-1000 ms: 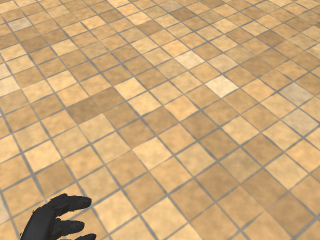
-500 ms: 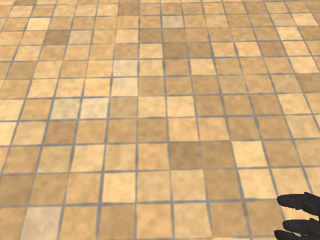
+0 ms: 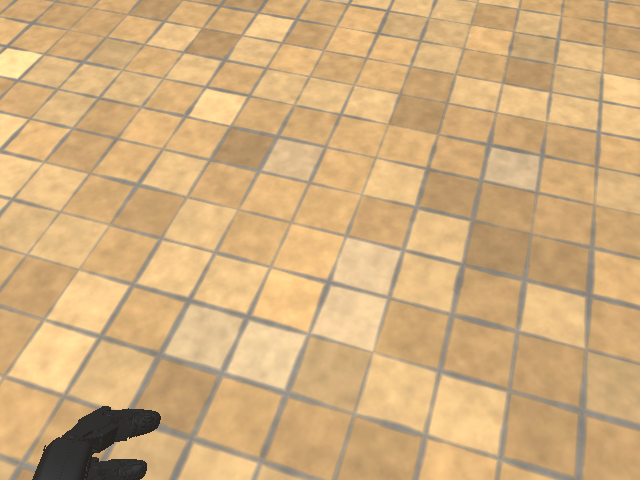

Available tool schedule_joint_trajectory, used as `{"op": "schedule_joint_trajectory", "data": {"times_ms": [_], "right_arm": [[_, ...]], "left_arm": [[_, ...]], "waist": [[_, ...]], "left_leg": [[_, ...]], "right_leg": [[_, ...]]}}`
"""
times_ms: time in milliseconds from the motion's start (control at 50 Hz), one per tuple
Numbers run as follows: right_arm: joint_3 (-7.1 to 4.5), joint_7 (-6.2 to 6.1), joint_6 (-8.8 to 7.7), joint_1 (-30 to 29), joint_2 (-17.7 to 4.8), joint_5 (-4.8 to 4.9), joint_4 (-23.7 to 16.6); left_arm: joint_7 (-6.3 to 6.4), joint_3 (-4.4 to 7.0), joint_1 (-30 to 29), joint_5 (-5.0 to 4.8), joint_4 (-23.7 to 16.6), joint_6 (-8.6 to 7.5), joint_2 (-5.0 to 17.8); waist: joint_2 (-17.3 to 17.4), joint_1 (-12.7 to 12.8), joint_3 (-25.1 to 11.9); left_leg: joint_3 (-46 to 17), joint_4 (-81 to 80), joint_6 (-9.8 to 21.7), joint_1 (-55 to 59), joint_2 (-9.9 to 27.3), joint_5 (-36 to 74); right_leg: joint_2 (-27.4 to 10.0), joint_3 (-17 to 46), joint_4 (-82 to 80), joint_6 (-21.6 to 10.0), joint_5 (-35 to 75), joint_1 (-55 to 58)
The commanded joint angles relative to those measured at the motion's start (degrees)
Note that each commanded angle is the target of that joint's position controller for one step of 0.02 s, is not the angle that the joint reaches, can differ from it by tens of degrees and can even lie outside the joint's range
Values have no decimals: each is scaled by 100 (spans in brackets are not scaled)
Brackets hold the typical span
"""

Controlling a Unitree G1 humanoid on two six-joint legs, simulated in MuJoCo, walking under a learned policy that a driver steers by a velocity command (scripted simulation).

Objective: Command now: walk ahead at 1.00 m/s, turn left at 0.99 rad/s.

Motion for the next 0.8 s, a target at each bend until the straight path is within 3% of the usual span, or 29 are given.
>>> {"op": "schedule_joint_trajectory", "data": {"times_ms": [20, 40, 80, 120, 180, 200, 240, 280, 320, 340, 360, 380, 400, 420, 440, 460, 480, 500, 540, 580, 640, 660, 720, 760, 800], "right_arm": [[133, 6, -42, -581, -303, -126, -818], [122, 88, 21, -828, -308, -179, -828], [175, 272, 165, -1128, -61, -259, -1002], [264, 361, 294, -1417, 162, -243, -1230], [326, 415, 334, -1933, 183, -220, -1521], [351, 437, 344, -2050, 188, -191, -1635], [363, 505, 352, -2475, 84, -196, -1722], [436, 577, 309, -2889, 211, -219, -1793], [455, 544, 255, -2838, 237, -240, -1688], [422, 489, 235, -2569, 150, -251, -1562], [354, 421, 202, -1982, -6, -261, -1364], [245, 340, 176, -937, -204, -256, -1015], [96, 231, 153, 258, -428, -278, -598], [-69, 90, 192, 272, -842, -289, -440], [-155, 44, 237, -172, -1349, -314, -729], [-178, -7, 256, 118, -1110, -229, -734], [-152, -63, 190, -82, -951, -204, -546], [-88, -79, 95, -222, -659, -204, -445], [72, -130, -75, -517, -242, -177, -376], [143, -95, -219, -357, -49, -86, -220], [125, 1, -341, -134, -99, -36, -91], [126, 35, -371, -106, -86, -9, -62], [111, 34, -490, 211, -248, 79, 99], [96, -3, -471, 310, -418, 25, 234], [49, -75, -391, 368, -712, -113, 328]], "left_arm": [[55, 502, 1424, 32, 54, 81, 995], [28, 435, 1392, 20, 190, 93, 723], [24, 394, 1655, -16, 558, 21, 645], [-76, 363, 1839, -137, 831, -107, 488], [-150, 339, 1745, -162, 973, -224, 410], [-144, 362, 1660, -139, 979, -260, 547], [-124, 382, 1789, -128, 1107, -289, 620], [-83, 400, 2178, -114, 1271, -273, 734], [-29, 417, 2458, -108, 1363, -218, 953], [11, 448, 2514, -114, 1381, -156, 1142], [43, 483, 2454, -102, 1375, -64, 1346], [63, 502, 2256, -79, 1308, 22, 1479], [56, 490, 1982, -97, 1213, 79, 1460], [-31, 407, 2193, -19, 1137, 79, 932], [-100, 286, 2664, -230, 631, 31, 513], [-81, 342, 1653, -223, 425, -79, 947], [-83, 291, 1497, -303, 400, -129, 791], [-82, 250, 1517, -252, 527, -124, 713], [-159, 195, 1835, -74, 691, 71, 499], [-250, 172, 1599, -12, 627, 202, 360], [-330, 90, 426, -55, 220, 185, 219], [-361, 79, 252, -101, 212, 170, 189], [-422, 44, -203, -195, 76, 98, 159], [-377, 102, -254, -174, 93, 90, 343], [-288, 212, 216, -129, 207, 91, 600]], "waist": [[-1161, 953, -1254], [-563, 912, -729], [-605, 777, -262], [-669, 660, -47], [-564, 509, 160], [-734, 416, 223], [-453, 480, 510], [-301, 629, 683], [-466, 549, 503], [-667, 360, 262], [-812, 3, -101], [-960, -490, -593], [-865, -1052, -1044], [46, -563, -1225], [1182, 155, -2091], [107, -342, -2032], [-88, -58, -1032], [-531, 227, -430], [-579, 736, -131], [-345, 807, 130], [-183, 551, 621], [-232, 478, 560], [-129, 329, 564], [-129, 343, 427], [207, 650, -167]], "left_leg": [[677, 2485, -73, -3925, 770, 698], [776, 2205, -121, -3797, 980, 899], [796, 1942, -204, -3679, 1274, 921], [863, 1881, -230, -3918, 1447, 1112], [1109, 1396, -248, -3919, 1410, 1935], [1149, 1016, -244, -3864, 1446, 2224], [1557, 169, -150, -3725, 1364, 2576], [1990, -767, 56, -3338, 1186, 2597], [2350, -1271, 275, -2581, 691, 2372], [2390, -1377, 362, -2204, 461, 2080], [2301, -1482, 467, -1556, 273, 1719], [2104, -1585, 609, -481, 162, 1372], [1781, -2256, 764, 999, 215, 1469], [594, -2109, 785, 2224, 1120, 708], [-2730, -2984, 1596, 3510, 2707, 451], [-2975, -3810, 1493, 3192, 2558, 378], [-2257, -4039, 1374, 2305, 2510, 775], [-1705, -4166, 1176, 1295, 2289, 1198], [-858, -4448, 982, -12, 1841, 1495], [-477, -4753, 984, -506, 1655, 1671], [273, -5220, 818, -793, 1241, 2422], [530, -5280, 674, -781, 1063, 2749], [663, -5715, 507, -505, 1378, 3900], [852, -5459, 367, 415, 1481, 5235], [922, -4323, 204, 1226, 1691, 7596]], "right_leg": [[-2213, 3913, -2163, -946, -4191, 4067], [-1955, 2921, -2138, -863, -3030, 3368], [-1619, 1643, -2305, -690, -1790, 2667], [-1574, 923, -2499, -600, -892, 2513], [-1270, -406, -2739, -454, 537, 2228], [-1288, -626, -2847, -471, 679, 2150], [-1138, -1169, -3082, -418, 1205, 2249], [-1063, -1563, -3107, -317, 2265, 2493], [-1132, -1722, -2699, -307, 5036, 2905], [-1242, -1705, -2254, -328, 6245, 3200], [-1367, -1672, -1408, -390, 6978, 3340], [-1488, -1589, -220, -523, 7239, 3150], [-1354, -1620, 1449, -607, 6466, 2437], [-693, -1461, 3580, -552, 858, 895], [56, -760, 5513, -324, -2125, -1144], [-45, 40, 5535, -377, -1348, -1663], [-299, 17, 5104, -394, -999, -1824], [-524, 8, 4545, -390, -911, -1498], [-750, 104, 3842, -296, -959, -680], [-909, 50, 3136, -162, -1074, -662], [-876, -292, 1645, -149, 229, -906], [-729, -439, 1134, -193, 817, -659], [-462, -599, -32, -477, 2152, 191], [-166, -723, -431, -657, 2022, 293], [315, -837, -367, -815, 1002, 854]]}}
